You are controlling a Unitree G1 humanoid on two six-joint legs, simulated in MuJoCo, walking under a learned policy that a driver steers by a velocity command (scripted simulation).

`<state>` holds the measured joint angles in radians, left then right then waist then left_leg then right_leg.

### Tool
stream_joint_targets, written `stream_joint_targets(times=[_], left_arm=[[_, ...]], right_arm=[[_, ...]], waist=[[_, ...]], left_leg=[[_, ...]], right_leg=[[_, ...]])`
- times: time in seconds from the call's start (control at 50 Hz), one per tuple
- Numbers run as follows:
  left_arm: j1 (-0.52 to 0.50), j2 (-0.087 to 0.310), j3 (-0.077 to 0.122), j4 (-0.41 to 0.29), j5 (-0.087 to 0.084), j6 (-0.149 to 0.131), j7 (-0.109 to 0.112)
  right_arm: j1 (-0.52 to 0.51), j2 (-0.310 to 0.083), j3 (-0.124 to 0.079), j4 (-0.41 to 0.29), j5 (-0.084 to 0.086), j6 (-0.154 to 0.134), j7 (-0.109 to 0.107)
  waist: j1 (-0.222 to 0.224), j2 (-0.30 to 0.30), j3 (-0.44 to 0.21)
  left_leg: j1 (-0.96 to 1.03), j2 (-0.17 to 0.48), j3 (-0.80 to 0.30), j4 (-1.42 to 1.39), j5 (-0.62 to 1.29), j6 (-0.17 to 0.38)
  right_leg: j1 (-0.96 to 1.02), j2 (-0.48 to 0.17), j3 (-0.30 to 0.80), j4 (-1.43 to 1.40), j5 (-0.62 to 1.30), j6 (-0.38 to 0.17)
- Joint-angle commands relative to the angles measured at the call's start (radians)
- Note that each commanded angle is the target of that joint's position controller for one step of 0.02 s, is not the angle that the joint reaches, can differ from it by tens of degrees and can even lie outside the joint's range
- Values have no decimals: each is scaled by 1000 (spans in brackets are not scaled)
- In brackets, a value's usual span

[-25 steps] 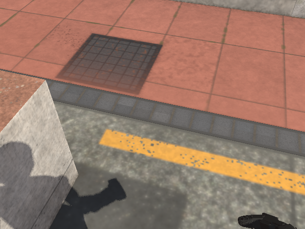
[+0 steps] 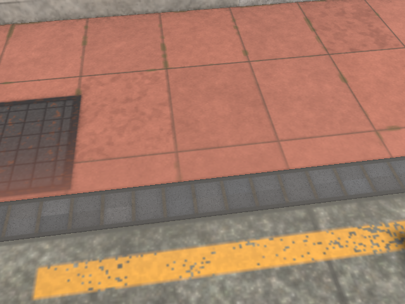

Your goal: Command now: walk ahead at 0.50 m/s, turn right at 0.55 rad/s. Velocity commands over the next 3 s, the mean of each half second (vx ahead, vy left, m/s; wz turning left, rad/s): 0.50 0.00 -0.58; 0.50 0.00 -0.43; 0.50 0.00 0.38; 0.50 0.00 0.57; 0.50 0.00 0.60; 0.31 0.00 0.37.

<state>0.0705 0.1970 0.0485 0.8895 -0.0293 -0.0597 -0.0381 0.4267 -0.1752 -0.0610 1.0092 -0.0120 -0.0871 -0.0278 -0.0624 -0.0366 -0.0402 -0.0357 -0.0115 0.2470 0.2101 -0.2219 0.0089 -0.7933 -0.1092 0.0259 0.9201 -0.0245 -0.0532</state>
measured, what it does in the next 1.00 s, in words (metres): walks ahead, turning right: right foot, then left foot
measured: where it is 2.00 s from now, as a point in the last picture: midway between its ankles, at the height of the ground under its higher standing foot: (271, 164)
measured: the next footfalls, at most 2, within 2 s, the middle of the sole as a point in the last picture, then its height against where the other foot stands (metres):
right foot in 0.18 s outside the picture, level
left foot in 0.66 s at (209, 285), level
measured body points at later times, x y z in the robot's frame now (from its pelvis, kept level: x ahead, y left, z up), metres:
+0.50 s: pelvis +0.27 -0.07 +0.00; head +0.30 -0.10 +0.45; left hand +0.39 +0.18 -0.12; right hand +0.42 -0.37 -0.08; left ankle +0.48 +0.07 -0.68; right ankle +0.23 -0.14 -0.74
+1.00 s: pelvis +0.53 -0.12 +0.00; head +0.56 -0.14 +0.45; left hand +0.84 -0.02 -0.08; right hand +0.38 -0.35 -0.13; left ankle +0.54 +0.00 -0.74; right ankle +0.57 -0.33 -0.69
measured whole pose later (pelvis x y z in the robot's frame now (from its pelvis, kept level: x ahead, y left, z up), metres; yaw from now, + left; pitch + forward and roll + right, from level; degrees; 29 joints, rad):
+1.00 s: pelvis +0.53 -0.12 +0.00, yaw -30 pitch +2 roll +2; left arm 0.09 0.25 0.08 0.69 -0.01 -0.05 0.00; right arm 0.37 -0.24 -0.06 0.97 0.02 -0.09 0.00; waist -0.09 -0.04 0.03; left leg -0.09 -0.03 0.05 0.27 -0.22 0.03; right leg -0.63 -0.09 0.06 0.75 -0.11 0.00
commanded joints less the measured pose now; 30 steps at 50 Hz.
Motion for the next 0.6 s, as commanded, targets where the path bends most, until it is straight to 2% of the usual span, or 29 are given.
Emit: stream_joint_targets(times=[0.02,0.06,0.08,0.12,0.14,0.16,0.18,0.2,0.22,0.24,0.26,0.28,0.3,0.32,0.34,0.38,0.42,0.48,0.54,0.6], left_arm=[[-78,46,12,-94,-10,20,21],[-136,47,16,-111,-5,29,7],[-154,51,19,-121,-6,32,3],[-165,71,31,-143,1,36,-3],[-127,86,40,-143,4,38,-3],[-17,112,58,-118,5,40,-7],[157,186,97,-67,2,42,2],[283,300,128,-40,2,47,21],[263,352,122,-68,5,33,18],[298,283,102,-69,19,28,17],[261,230,91,-66,22,18,24],[170,198,80,-93,16,9,24],[104,171,72,-108,14,4,26],[79,152,66,-118,22,0,29],[85,151,65,-120,20,-3,32],[127,182,73,-117,12,-5,46],[162,198,79,-118,8,-5,60],[194,200,83,-120,4,-3,64],[243,196,86,-105,-1,-1,58],[266,184,84,-103,0,5,64]], right_arm=[[-109,-182,-42,-77,20,-15,-19],[-73,-166,-48,-64,19,-12,-19],[-60,-175,-53,-61,21,-8,-17],[-53,-207,-65,-65,27,3,-16],[-60,-226,-72,-70,35,12,-17],[-86,-235,-73,-79,35,19,-20],[-93,-230,-68,-93,30,23,-22],[-103,-182,-51,-136,-10,14,-24],[-58,-81,-14,-202,-1,-27,-7],[-180,-153,-31,-218,46,-66,5],[-235,-154,-27,-237,65,-83,6],[-243,-158,-28,-223,44,-85,-5],[-246,-179,-39,-224,18,-77,-14],[-236,-179,-45,-229,11,-62,-12],[-240,-172,-47,-241,8,-49,-10],[-294,-146,-39,-265,-2,-30,-5],[-381,-128,-30,-288,-6,-24,-4],[-488,-115,-18,-304,3,-29,7],[-550,-133,-18,-320,19,-37,22],[-541,-179,-30,-323,25,-53,34]], waist=[[67,88,111],[44,80,126],[36,80,129],[45,97,105],[70,115,79],[136,112,30],[206,87,-61],[216,-89,-144],[123,-249,-288],[182,-111,-292],[166,-89,-199],[117,12,-123],[76,20,-89],[46,17,-72],[33,22,-63],[36,29,-30],[65,13,0],[112,-32,35],[145,-47,42],[128,-66,38]], left_leg=[[-82,302,-73,-113,239,122],[2,303,-34,-78,251,108],[42,303,-18,-48,297,101],[95,309,2,62,581,87],[111,310,12,153,747,78],[84,292,32,315,863,61],[-22,242,42,551,808,25],[-343,172,37,905,263,-28],[-691,-33,-169,1210,-357,-76],[-801,9,-314,1266,-307,-52],[-843,52,-309,1237,-209,-26],[-795,102,-315,1163,-130,-20],[-712,134,-318,1082,-89,-24],[-638,152,-326,1038,-83,-25],[-610,151,-323,988,-85,-32],[-616,141,-312,874,-48,-51],[-617,116,-301,700,73,-63],[-535,61,-292,436,261,-60],[-464,33,-300,345,314,-57],[-434,28,-331,284,211,-27]], right_leg=[[54,-19,3,-119,63,2],[61,-14,-28,-189,48,-21],[75,-1,-51,-218,18,-33],[159,56,-117,-245,-95,-61],[225,94,-152,-248,-168,-76],[377,142,-178,-297,-169,-102],[634,183,-156,-347,-136,-139],[926,-22,180,-342,-24,-214],[1185,-215,746,-565,-257,-407],[1189,-202,735,-651,-271,-349],[1093,-173,590,-637,-202,-299],[930,-132,471,-630,-95,-266],[786,-100,385,-636,-11,-246],[690,-76,348,-650,33,-242],[642,-62,333,-663,47,-243],[587,-54,310,-697,45,-249],[559,-21,264,-707,42,-232],[520,27,228,-700,-41,-196],[530,6,276,-665,-123,-181],[618,-22,367,-565,-169,-163]])
Over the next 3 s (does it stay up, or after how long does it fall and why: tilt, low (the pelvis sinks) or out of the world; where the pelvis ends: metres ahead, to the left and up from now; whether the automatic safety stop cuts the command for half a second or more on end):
stays up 1.46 -0.14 0.00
